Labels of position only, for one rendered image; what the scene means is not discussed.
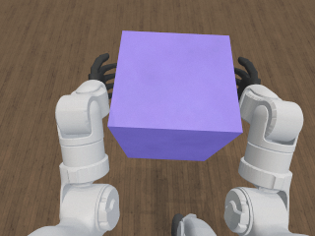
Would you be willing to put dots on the right robot foot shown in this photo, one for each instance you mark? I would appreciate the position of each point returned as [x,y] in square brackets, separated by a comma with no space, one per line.
[175,223]

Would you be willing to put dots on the right robot hand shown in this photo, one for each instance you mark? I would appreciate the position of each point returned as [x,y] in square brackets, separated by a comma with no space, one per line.
[247,79]

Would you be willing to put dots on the left robot forearm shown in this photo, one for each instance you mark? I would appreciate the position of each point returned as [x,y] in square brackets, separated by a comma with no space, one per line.
[80,131]

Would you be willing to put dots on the right robot shin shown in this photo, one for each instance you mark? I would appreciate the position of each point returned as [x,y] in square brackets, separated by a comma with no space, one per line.
[190,215]

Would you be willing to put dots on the right robot forearm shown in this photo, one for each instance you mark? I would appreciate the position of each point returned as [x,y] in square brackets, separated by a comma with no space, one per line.
[275,125]

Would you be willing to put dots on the left robot hand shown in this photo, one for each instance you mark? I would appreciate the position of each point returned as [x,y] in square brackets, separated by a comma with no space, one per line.
[97,72]

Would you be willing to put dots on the carton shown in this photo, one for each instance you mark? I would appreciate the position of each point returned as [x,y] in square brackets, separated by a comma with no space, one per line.
[174,95]

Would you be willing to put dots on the robot right upper arm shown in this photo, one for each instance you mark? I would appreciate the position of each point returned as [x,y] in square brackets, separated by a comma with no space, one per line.
[252,212]

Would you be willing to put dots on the robot left upper arm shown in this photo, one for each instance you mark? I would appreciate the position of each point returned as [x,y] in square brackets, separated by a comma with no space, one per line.
[86,211]

